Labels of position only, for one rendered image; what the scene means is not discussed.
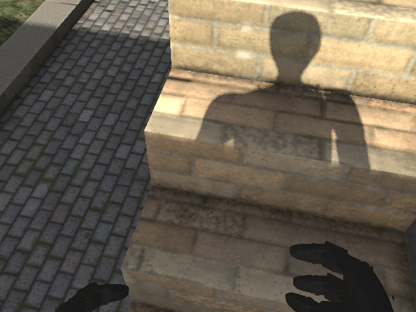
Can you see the right robot hand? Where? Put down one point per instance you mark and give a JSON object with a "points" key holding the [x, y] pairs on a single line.
{"points": [[359, 291]]}

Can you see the left robot hand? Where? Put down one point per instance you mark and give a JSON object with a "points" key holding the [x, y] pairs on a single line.
{"points": [[92, 296]]}

